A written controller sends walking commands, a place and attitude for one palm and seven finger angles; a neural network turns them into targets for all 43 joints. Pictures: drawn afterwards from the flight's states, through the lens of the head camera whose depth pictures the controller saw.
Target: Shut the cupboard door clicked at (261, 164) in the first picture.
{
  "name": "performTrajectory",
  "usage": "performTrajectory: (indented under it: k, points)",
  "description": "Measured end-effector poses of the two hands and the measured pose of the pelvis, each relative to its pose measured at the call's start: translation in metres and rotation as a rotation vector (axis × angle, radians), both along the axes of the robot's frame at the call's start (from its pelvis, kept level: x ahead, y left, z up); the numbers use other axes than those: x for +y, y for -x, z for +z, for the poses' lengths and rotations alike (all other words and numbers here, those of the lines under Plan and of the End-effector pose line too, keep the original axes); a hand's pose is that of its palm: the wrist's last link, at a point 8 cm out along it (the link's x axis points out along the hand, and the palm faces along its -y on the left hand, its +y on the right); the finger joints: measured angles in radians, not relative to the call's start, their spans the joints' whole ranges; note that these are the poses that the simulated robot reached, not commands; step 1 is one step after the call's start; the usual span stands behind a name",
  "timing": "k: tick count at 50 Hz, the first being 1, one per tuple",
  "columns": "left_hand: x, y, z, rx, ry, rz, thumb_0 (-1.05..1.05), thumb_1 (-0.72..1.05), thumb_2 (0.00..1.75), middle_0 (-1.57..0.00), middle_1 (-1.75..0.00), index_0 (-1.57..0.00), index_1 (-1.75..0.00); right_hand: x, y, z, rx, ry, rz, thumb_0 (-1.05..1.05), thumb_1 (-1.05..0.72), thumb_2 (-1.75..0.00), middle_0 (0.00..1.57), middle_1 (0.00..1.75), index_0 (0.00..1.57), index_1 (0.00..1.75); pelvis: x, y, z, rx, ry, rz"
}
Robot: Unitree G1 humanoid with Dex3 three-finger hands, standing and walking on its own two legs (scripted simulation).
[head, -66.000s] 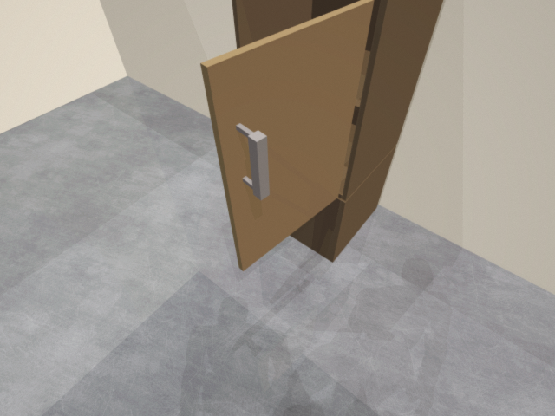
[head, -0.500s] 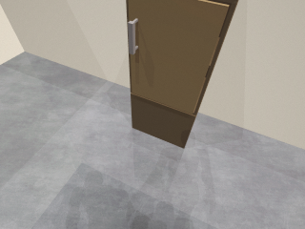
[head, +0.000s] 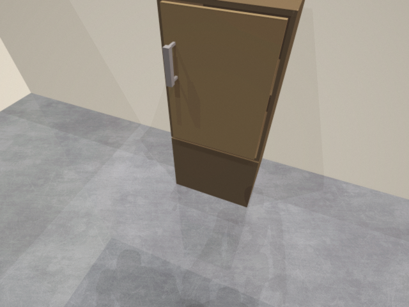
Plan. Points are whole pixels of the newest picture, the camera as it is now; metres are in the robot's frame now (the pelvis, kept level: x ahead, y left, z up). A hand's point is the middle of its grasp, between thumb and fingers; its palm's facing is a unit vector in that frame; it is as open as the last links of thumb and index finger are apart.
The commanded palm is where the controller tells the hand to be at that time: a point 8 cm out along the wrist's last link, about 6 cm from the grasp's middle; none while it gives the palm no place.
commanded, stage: let the arm hang, fingers relaxed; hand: left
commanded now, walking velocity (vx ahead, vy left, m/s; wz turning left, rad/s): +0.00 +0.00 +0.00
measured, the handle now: (171, 64) +0.90 +0.16 +0.05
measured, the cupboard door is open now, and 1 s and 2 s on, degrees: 0 0 0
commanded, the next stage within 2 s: look to check the result in 0.10 s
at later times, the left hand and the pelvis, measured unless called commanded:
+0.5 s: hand out of the picture -0.03 +0.16 -0.17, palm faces +0.03 -0.98 -0.20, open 7.3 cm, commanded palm none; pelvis +0.01 -0.01 +0.00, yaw +0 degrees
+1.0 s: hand out of the picture +0.00 +0.13 -0.18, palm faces +0.04 -0.98 -0.19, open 7.3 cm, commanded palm none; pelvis +0.02 -0.03 +0.00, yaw +1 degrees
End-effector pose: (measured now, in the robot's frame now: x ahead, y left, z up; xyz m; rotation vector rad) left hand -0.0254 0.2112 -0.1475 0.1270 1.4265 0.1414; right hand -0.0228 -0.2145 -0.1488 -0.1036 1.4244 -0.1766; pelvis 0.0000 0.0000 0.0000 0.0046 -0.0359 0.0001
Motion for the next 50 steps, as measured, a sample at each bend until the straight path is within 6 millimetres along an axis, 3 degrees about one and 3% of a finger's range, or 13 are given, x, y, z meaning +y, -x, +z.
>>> performTrajectory:
  k: [12, 22, 38, 50]
  points:
    - [-0.005, 0.007, 0.001, 0.035, -0.004, 0.013, 0.0, 0.91, 0.9, -0.2, -0.3, -0.2, -0.3, -0.009, -0.001, 0.001, 0.018, 0.009, 0.003, 0.0, -0.91, -0.9, 0.2, 0.3, 0.2, 0.29, -0.006, -0.004, 0.0, 0.001, 0.001, 0.003]
    - [-0.004, 0.012, 0.004, 0.063, -0.028, 0.022, 0.0, 0.91, 0.9, -0.2, -0.3, -0.2, -0.3, -0.016, -0.014, 0.0, 0.012, 0.008, 0.018, 0.0, -0.91, -0.9, 0.2, 0.3, 0.2, 0.29, -0.012, -0.008, 0.0, 0.002, 0.001, 0.006]
    - [-0.018, -0.011, 0.003, 0.022, -0.02, 0.021, 0.0, 0.91, 0.9, -0.2, -0.3, -0.2, -0.3, -0.028, -0.04, 0.001, -0.022, 0.013, 0.042, 0.0, -0.91, -0.9, 0.2, 0.3, 0.2, 0.29, -0.023, -0.018, 0.001, 0.003, -0.002, 0.011]
    - [-0.029, -0.018, 0.003, 0.022, -0.014, 0.024, 0.0, 0.91, 0.9, -0.2, -0.3, -0.2, -0.3, -0.032, -0.041, 0.0, -0.005, 0.007, 0.04, 0.0, -0.91, -0.9, 0.19, 0.3, 0.2, 0.29, -0.03, -0.025, 0.001, 0.003, -0.005, 0.012]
